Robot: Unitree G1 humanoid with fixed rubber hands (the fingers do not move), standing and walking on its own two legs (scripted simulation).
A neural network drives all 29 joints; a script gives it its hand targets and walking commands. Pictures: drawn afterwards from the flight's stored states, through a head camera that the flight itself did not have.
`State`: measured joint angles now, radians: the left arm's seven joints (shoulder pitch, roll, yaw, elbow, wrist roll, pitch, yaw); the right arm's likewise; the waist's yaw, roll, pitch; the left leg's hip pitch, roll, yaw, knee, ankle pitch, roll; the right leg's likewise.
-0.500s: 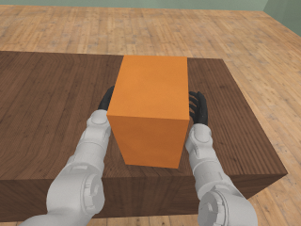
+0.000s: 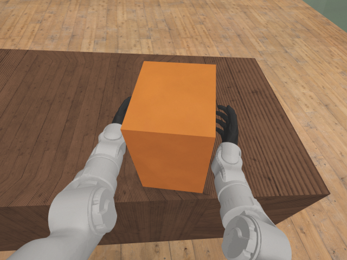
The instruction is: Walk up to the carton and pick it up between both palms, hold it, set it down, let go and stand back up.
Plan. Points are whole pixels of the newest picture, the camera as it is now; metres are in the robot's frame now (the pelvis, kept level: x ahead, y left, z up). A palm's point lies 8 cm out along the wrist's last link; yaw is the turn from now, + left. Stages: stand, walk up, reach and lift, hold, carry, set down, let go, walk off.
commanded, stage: set down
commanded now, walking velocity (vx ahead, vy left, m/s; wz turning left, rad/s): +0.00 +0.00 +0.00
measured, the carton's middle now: (175, 132) +0.43 -0.02 +0.04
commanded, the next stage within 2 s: none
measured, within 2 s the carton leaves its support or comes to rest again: rests again in 0.84 s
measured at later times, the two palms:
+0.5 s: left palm (122, 127) +0.45 +0.12 +0.03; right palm (223, 142) +0.39 -0.14 +0.04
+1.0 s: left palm (126, 129) +0.46 +0.11 +0.01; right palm (222, 149) +0.39 -0.15 +0.01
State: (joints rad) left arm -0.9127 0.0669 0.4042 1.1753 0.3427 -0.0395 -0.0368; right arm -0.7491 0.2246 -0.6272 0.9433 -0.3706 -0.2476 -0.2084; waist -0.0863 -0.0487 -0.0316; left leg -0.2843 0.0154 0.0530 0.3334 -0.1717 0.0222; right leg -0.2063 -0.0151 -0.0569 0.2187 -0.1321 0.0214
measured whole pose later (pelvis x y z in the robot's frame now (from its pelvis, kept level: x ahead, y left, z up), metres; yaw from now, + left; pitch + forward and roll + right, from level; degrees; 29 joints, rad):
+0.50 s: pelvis +0.00 +0.00 +0.00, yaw +0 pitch +13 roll -1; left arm -0.99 0.12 0.43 1.35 0.35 -0.14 -0.04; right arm -0.80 0.26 -0.76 0.98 -0.49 -0.30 -0.21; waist -0.10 -0.04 -0.07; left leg -0.42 0.02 0.06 0.37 -0.18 0.02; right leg -0.34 -0.02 -0.08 0.25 -0.13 0.02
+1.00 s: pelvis +0.00 +0.00 -0.01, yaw -1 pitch +19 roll -2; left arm -1.06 0.15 0.46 1.46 0.37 -0.25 -0.03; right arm -0.81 0.27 -0.82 1.00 -0.54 -0.36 -0.22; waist -0.11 -0.03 -0.10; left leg -0.56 0.03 0.07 0.40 -0.17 0.03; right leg -0.48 -0.02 -0.09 0.28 -0.13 0.02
